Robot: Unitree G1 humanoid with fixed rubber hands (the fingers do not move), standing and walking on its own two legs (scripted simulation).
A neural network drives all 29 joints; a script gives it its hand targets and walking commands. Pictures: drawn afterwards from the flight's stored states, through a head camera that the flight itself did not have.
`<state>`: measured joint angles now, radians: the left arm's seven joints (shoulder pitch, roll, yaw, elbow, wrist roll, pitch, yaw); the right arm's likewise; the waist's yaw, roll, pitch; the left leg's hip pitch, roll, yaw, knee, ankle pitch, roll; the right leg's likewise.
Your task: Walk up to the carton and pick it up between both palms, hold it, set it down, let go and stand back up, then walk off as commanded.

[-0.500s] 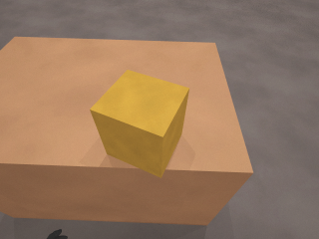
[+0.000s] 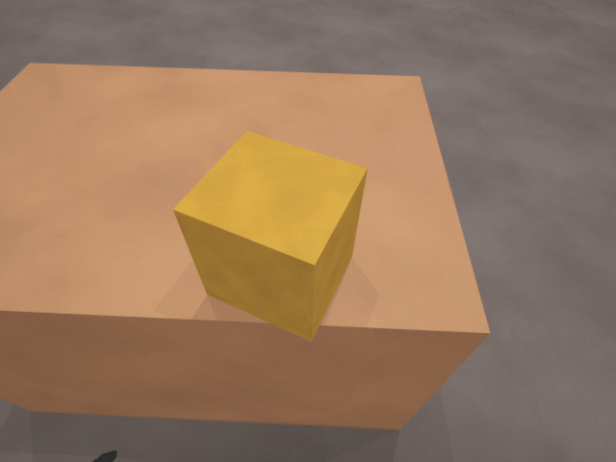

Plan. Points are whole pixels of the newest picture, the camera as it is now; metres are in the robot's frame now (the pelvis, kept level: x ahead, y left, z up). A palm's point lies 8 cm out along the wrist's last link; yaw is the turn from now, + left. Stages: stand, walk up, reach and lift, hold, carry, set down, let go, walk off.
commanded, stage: reach and lift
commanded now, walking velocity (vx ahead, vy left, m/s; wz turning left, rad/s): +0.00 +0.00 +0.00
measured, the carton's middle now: (279, 237) +0.43 +0.07 +0.03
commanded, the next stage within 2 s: none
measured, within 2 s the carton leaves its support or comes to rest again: neither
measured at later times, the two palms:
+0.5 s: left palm (93, 428) +0.19 +0.30 -0.07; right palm (535, 451) +0.17 -0.26 -0.07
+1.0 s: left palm (101, 388) +0.23 +0.29 -0.03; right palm (497, 440) +0.18 -0.19 -0.02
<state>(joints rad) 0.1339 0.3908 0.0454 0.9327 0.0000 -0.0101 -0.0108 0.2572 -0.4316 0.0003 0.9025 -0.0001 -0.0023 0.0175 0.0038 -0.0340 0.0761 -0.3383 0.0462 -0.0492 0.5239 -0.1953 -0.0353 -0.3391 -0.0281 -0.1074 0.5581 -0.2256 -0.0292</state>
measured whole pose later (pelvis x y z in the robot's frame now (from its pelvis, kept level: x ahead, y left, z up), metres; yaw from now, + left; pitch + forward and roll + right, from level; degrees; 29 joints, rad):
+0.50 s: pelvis +0.03 +0.01 +0.00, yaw -4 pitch +0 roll +0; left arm 0.22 0.39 0.08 0.35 0.00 0.40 -0.02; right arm 0.15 -0.32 0.00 0.65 0.00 -0.13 0.00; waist 0.00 -0.03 0.10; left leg -0.29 0.06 0.02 0.56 -0.27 -0.04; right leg -0.32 -0.02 -0.03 0.59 -0.27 -0.01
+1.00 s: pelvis +0.04 +0.03 +0.01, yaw -4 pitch -2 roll -1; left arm 0.28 0.39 0.05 0.20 0.00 0.18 -0.11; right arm 0.34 -0.14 0.00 0.33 0.00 -0.20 -0.13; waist 0.00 -0.03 0.10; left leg -0.19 0.05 0.04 0.47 -0.24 -0.03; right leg -0.19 -0.02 -0.02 0.42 -0.20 0.02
